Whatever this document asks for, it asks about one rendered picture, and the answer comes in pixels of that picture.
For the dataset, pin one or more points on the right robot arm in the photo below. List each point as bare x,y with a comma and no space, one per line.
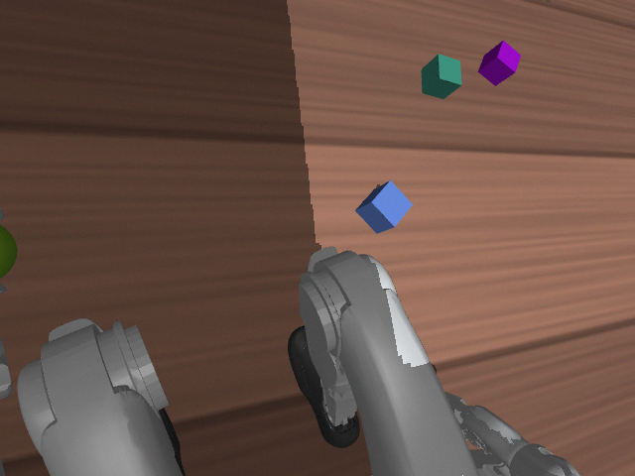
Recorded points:
536,460

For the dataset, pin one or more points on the right robot foot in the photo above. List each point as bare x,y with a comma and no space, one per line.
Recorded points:
309,382

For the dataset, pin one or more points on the left robot foot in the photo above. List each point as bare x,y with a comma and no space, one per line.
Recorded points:
173,437

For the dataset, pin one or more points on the right robot hand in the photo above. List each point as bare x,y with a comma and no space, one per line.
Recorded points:
488,431

